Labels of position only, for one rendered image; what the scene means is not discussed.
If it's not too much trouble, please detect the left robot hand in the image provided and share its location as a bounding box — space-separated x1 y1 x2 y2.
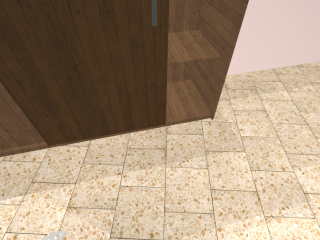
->
42 230 66 240

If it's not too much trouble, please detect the wardrobe door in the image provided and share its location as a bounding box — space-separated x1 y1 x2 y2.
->
0 0 169 146
0 83 45 150

